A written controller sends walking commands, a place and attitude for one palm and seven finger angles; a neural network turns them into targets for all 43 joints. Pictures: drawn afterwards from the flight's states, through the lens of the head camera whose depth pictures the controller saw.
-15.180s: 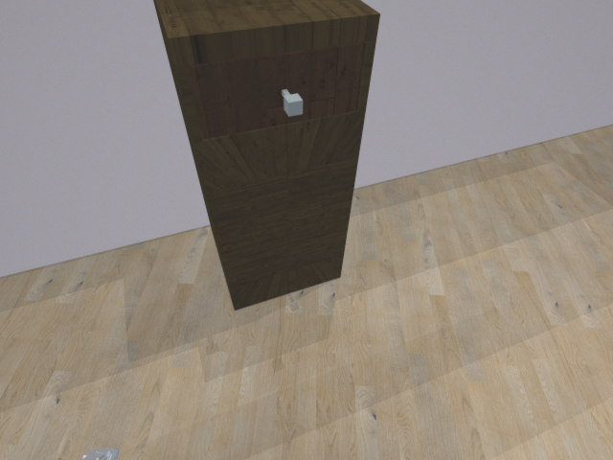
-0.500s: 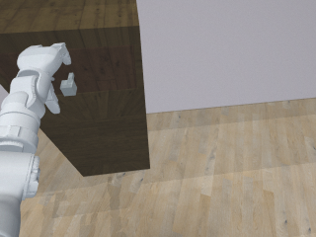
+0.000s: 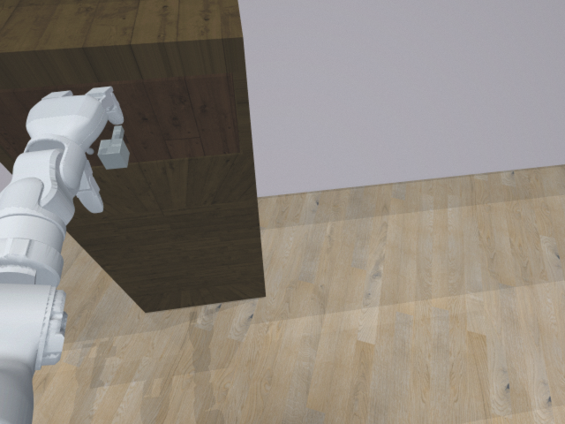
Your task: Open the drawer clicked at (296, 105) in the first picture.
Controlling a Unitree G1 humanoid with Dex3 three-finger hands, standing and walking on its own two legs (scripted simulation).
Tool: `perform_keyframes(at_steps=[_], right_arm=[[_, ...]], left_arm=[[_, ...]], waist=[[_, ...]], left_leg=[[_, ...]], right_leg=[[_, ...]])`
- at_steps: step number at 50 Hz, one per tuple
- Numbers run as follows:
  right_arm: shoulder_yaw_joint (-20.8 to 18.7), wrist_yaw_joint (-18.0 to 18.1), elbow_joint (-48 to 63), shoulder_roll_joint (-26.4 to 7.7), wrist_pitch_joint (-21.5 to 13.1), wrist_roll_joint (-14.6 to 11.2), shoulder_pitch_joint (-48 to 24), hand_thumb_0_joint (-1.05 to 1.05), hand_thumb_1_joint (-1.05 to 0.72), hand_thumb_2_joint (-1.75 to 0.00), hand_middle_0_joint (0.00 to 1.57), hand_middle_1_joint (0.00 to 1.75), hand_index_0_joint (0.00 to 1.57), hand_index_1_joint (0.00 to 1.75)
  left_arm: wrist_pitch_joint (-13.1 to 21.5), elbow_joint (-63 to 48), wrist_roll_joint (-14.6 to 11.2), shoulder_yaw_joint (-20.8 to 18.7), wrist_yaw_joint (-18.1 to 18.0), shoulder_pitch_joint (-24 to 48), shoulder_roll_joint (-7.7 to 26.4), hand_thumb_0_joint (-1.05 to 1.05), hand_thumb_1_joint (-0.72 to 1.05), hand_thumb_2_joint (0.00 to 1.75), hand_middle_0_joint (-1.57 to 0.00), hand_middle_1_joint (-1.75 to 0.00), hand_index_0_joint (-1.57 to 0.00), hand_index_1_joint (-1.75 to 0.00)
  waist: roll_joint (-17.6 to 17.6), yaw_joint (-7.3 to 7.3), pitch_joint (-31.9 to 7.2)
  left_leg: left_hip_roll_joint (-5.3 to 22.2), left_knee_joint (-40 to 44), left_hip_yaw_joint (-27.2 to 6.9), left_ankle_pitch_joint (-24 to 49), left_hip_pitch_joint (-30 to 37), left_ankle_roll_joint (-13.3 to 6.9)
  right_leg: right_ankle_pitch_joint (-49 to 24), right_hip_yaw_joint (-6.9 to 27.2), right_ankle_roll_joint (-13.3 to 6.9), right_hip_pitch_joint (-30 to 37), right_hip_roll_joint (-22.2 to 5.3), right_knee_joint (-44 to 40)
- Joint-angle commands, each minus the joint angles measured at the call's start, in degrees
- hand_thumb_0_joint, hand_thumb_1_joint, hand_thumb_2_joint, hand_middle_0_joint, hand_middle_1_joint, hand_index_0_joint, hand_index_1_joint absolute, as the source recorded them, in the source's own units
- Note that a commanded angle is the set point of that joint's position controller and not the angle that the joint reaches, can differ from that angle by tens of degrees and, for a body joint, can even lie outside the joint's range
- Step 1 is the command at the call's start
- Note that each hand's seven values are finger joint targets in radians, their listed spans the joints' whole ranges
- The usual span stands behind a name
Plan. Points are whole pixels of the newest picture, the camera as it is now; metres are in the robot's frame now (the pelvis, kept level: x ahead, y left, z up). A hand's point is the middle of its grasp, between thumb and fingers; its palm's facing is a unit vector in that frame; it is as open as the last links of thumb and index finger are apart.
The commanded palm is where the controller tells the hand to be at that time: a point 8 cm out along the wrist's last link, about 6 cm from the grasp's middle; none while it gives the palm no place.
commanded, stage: lower the fingers behind the handle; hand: left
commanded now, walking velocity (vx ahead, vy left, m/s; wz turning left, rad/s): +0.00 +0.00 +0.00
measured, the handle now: (115, 145) +0.53 +0.25 +0.08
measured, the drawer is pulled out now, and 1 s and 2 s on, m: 0.00 0.00 0.00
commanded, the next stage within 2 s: close the thumb around the handle in 1.26 s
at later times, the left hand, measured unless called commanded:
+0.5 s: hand (102, 166) +0.48 +0.26 +0.08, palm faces -0.04 -0.03 -1.00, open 13.8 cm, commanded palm +0.46 +0.27 +0.14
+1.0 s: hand (110, 175) +0.48 +0.26 +0.06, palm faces -0.03 -0.03 -1.00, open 13.9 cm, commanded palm +0.47 +0.26 +0.11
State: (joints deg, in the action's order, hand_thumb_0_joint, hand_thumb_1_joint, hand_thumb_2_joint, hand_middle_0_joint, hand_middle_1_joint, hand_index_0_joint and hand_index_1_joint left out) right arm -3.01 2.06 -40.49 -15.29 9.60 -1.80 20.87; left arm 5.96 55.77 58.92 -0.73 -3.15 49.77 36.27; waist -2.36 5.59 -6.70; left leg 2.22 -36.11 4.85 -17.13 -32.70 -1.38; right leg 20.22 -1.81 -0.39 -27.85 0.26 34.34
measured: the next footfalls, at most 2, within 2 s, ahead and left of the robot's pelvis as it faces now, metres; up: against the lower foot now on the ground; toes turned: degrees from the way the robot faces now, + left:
none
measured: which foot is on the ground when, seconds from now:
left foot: down 0.00-1.00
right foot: down 0.00-1.00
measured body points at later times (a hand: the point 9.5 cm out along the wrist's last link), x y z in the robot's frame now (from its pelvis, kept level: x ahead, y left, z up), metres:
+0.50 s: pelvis -0.01 +0.00 -0.01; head +0.07 +0.00 +0.44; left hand +0.48 +0.26 +0.14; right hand +0.00 -0.28 -0.13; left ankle +0.00 +0.10 -0.72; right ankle -0.05 -0.12 -0.72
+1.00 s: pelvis -0.01 +0.00 -0.01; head +0.08 +0.01 +0.43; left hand +0.48 +0.26 +0.11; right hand -0.02 -0.28 -0.14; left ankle +0.00 +0.10 -0.72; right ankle -0.05 -0.12 -0.72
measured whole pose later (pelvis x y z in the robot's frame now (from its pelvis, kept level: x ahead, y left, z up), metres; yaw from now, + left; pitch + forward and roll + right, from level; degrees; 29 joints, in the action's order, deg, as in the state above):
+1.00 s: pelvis -0.01 +0.00 -0.01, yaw +0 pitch +18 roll -2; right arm -3.2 2.2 -41.4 -15.1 7.6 -0.6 22.1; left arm 6.0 62.3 62.5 -1.8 -12.6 50.0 34.8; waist -2.3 7.7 -7.9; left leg 2.9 -42.1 4.6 -18.8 -41.0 -1.7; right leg 21.5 -1.8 -0.2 -35.8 0.7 39.7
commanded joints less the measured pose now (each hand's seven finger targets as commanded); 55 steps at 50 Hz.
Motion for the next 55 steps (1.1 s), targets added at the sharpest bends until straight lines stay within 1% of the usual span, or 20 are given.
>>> perform_keyframes(at_steps=[1, 6, 7, 9, 12, 14, 16, 19, 21, 26, 30, 32, 35, 36, 39, 41, 42, 44, 46, 55], right_arm=[[-3.15, 0.62, 3.89, -9.52, -1.38, 0.43, 4.97, 0.00, -0.90, -0.90, 0.20, 0.30, 0.20, 0.30], [-3.45, 0.53, 3.58, -9.51, -1.87, 0.70, 5.75, 0.00, -0.90, -0.90, 0.20, 0.30, 0.20, 0.30], [-3.50, 0.51, 3.50, -9.58, -1.83, 0.66, 5.71, 0.00, -0.90, -0.90, 0.20, 0.30, 0.20, 0.30], [-3.34, 0.47, 3.61, -9.30, -1.83, 0.60, 5.38, 0.00, -0.90, -0.90, 0.20, 0.30, 0.20, 0.30], [-3.16, 0.54, 3.48, -9.54, -1.88, 0.45, 5.59, 0.00, -0.90, -0.90, 0.20, 0.30, 0.20, 0.30], [-3.25, 0.58, 3.40, -9.53, -2.15, 0.55, 5.95, 0.00, -0.90, -0.90, 0.20, 0.30, 0.20, 0.30], [-3.36, 0.74, 3.41, -9.68, -2.29, 0.96, 6.32, 0.00, -0.90, -0.90, 0.20, 0.30, 0.20, 0.30], [-3.34, 0.65, 3.50, -9.32, -2.32, 0.81, 6.36, 0.00, -0.90, -0.90, 0.20, 0.30, 0.20, 0.30], [-3.19, 0.84, 3.20, -9.75, -2.27, 0.98, 6.51, 0.00, -0.90, -0.90, 0.20, 0.30, 0.20, 0.30], [-3.21, 0.94, 3.24, -9.66, -2.55, 1.02, 6.95, 0.00, -0.90, -0.90, 0.20, 0.30, 0.20, 0.30], [-3.14, 0.73, 3.00, -9.55, -2.49, 0.80, 7.18, 0.00, -0.90, -0.90, 0.20, 0.30, 0.20, 0.30], [-3.12, 0.93, 2.75, -9.96, -2.44, 0.87, 7.61, 0.00, -0.90, -0.90, 0.20, 0.30, 0.20, 0.30], [-3.21, 0.83, 3.20, -9.47, -2.46, 0.90, 7.38, 0.00, -0.90, -0.90, 0.20, 0.30, 0.20, 0.30], [-3.15, 0.88, 2.86, -9.72, -2.41, 0.95, 7.73, 0.00, -0.90, -0.90, 0.20, 0.30, 0.20, 0.30], [-3.23, 0.91, 3.16, -9.60, -2.63, 0.94, 7.75, 0.00, -0.90, -0.90, 0.20, 0.30, 0.20, 0.30], [-3.52, 1.07, 2.89, -9.83, -2.82, 1.34, 8.31, 0.00, -0.90, -0.90, 0.20, 0.30, 0.20, 0.30], [-3.48, 1.06, 3.15, -9.67, -2.78, 1.30, 8.37, 0.00, -0.90, -0.90, 0.20, 0.30, 0.20, 0.30], [-3.71, 0.89, 2.66, -9.49, -3.06, 1.49, 8.36, 0.00, -0.90, -0.90, 0.20, 0.30, 0.20, 0.30], [-3.57, 0.78, 2.14, -9.83, -2.93, 1.60, 8.53, 0.00, -0.90, -0.90, 0.20, 0.30, 0.20, 0.30], [-3.09, 1.13, 1.75, -9.94, -3.16, 1.12, 8.64, 0.00, -0.90, -0.90, 0.20, 0.30, 0.20, 0.30]], left_arm=[[0.11, -11.90, 0.03, -4.18, -3.54, 27.50, 16.39, 0.00, -0.50, 0.30, -0.30, -1.20, -0.30, -1.20], [0.02, -11.79, 0.19, -3.76, -4.88, 28.34, 15.29, 0.00, -0.50, 0.30, -0.30, -1.20, -0.30, -1.20], [-0.02, -11.39, 0.60, -5.50, -5.25, 27.55, 17.41, 0.00, -0.50, 0.30, -0.30, -1.20, -0.30, -1.20], [-0.55, -10.21, 0.82, -2.93, -5.60, 27.35, 14.33, 0.00, -0.50, 0.30, -0.30, -1.20, -0.30, -1.20], [-1.31, -7.69, 1.14, -3.26, -6.01, 26.84, 14.94, 0.00, -0.50, 0.30, -0.30, -1.20, -0.30, -1.20], [-1.55, -8.06, 1.30, -2.36, -6.26, 28.24, 14.06, 0.00, -0.50, 0.30, -0.30, -1.20, -0.30, -1.20], [-0.93, -8.98, 1.31, -4.47, -6.45, 27.85, 16.03, 0.00, -0.50, 0.30, -0.30, -1.20, -0.30, -1.20], [-0.92, -8.02, 1.51, -2.95, -6.81, 26.88, 13.95, 0.00, -0.50, 0.30, -0.30, -1.20, -0.30, -1.20], [-0.89, -6.92, 1.65, -5.02, -7.25, 26.67, 16.73, 0.00, -0.50, 0.30, -0.30, -1.20, -0.30, -1.20], [-0.70, -6.32, 2.19, -5.53, -8.06, 25.28, 17.28, 0.00, -0.50, 0.30, -0.30, -1.20, -0.30, -1.20], [-1.98, -3.28, 2.41, -2.23, -8.35, 25.15, 13.54, 0.00, -0.50, 0.30, -0.30, -1.20, -0.30, -1.20], [-2.01, -2.16, 2.81, -6.02, -8.48, 24.24, 18.37, 0.00, -0.50, 0.30, -0.30, -1.20, -0.30, -1.20], [-1.88, -2.56, 2.88, -3.42, -8.42, 23.10, 14.69, 0.00, -0.50, 0.30, -0.30, -1.20, -0.30, -1.20], [-1.79, -1.68, 2.92, -4.19, -8.45, 23.01, 15.47, 0.00, -0.50, 0.30, -0.30, -1.20, -0.30, -1.20], [-1.16, -3.19, 3.01, -2.54, -8.86, 24.95, 13.85, 0.00, -0.50, 0.30, -0.30, -1.20, -0.30, -1.20], [-0.14, -4.61, 3.04, -5.99, -9.54, 24.76, 17.16, 0.00, -0.50, 0.30, -0.30, -1.20, -0.30, -1.20], [0.16, -5.47, 3.17, -5.00, -9.86, 25.16, 16.26, 0.00, -0.50, 0.30, -0.30, -1.20, -0.30, -1.20], [0.35, -6.14, 3.09, -4.08, -10.79, 25.89, 14.53, 0.00, -0.50, 0.30, -0.30, -1.20, -0.30, -1.20], [-0.45, -4.75, 3.43, -5.53, -11.49, 25.70, 16.43, 0.00, -0.50, 0.30, -0.30, -1.20, -0.30, -1.20], [-2.99, -1.91, 3.29, -4.89, -11.12, 27.92, 17.43, 0.00, -0.50, 0.30, -0.30, -1.20, -0.30, -1.20]], waist=[[-2.01, 0.22, -20.88], [-2.48, 0.59, -22.38], [-3.13, 0.02, -23.53], [-3.16, 0.60, -21.52], [-1.84, 0.92, -19.86], [-1.86, 1.28, -20.34], [-1.97, 0.78, -23.02], [-2.71, 0.96, -21.89], [-1.18, 1.07, -21.26], [-2.38, 0.59, -22.82], [-1.80, 1.79, -19.45], [-0.78, 0.91, -21.52], [-2.63, 0.93, -20.95], [-0.48, 1.39, -20.68], [-2.31, 1.84, -20.06], [-1.69, 1.12, -22.81], [-2.84, 1.37, -24.29], [-4.08, 1.74, -23.73], [-3.59, 1.58, -23.54], [-2.81, 2.29, -22.50]], left_leg=[[-2.29, 0.23, -3.07, 25.16, 17.58, -1.63], [-2.16, -0.42, -3.36, 25.40, 18.45, -1.53], [-2.13, -0.53, -3.32, 25.55, 18.64, -1.51], [-2.20, -0.53, -3.24, 24.62, 17.56, -1.42], [-2.15, -0.45, -3.24, 22.82, 15.74, -1.43], [-2.16, -0.63, -3.29, 22.26, 16.02, -1.49], [-2.08, -1.12, -3.29, 23.92, 16.89, -1.55], [-2.21, -1.40, -3.28, 23.45, 16.24, -1.44], [-2.18, -1.55, -3.15, 23.08, 14.61, -1.59], [-2.25, -2.14, -2.94, 23.55, 13.96, -1.51], [-2.20, -2.07, -2.87, 20.57, 12.21, -1.42], [-2.19, -2.41, -2.56, 20.99, 11.33, -1.55], [-2.20, -2.57, -2.43, 21.12, 11.65, -1.35], [-2.00, -2.76, -2.75, 21.51, 11.18, -1.48], [-2.01, -2.84, -2.87, 19.85, 11.23, -1.38], [-1.79, -3.54, -3.14, 21.83, 12.16, -1.48], [-2.03, -3.80, -3.17, 22.41, 12.75, -1.42], [-1.88, -4.25, -3.33, 22.45, 13.41, -1.30], [-1.74, -4.27, -3.62, 22.67, 12.89, -1.19], [-1.94, -3.73, -3.14, 19.78, 10.85, -1.41]], right_leg=[[-22.40, 0.85, -1.09, 3.16, 2.58, -2.65], [-21.71, 0.72, -1.12, 2.08, 2.71, -2.12], [-22.11, 0.91, -1.02, 2.20, 2.68, -1.82], [-21.27, 0.54, -1.01, 0.87, 2.72, -1.68], [-20.23, 0.56, -0.98, 0.44, 2.69, -1.76], [-19.94, 0.66, -0.93, -0.02, 2.67, -1.78], [-21.08, 0.72, -1.04, 1.30, 2.67, -1.38], [-20.54, 0.57, -0.92, -0.16, 2.77, -1.13], [-21.16, 0.79, -0.92, 0.80, 2.69, -1.16], [-21.82, 0.90, -0.98, 0.96, 2.76, -0.44], [-19.37, 0.56, -0.81, -1.78, 2.84, -0.60], [-20.90, 1.12, -0.68, 0.33, 2.68, -0.26], [-20.40, 0.77, -0.87, -0.92, 2.74, -0.02], [-20.68, 0.73, -0.85, -0.71, 2.83, 0.05], [-18.70, 0.64, -0.85, -2.96, 2.90, 0.29], [-19.72, 0.76, -0.94, -1.91, 3.00, 0.83], [-20.34, 0.92, -0.84, -2.11, 3.02, 1.23], [-19.40, 0.66, -0.91, -3.88, 3.18, 1.33], [-19.13, 0.33, -1.05, -3.86, 3.31, 1.55], [-18.92, 0.65, -0.69, -2.92, 3.08, 0.83]])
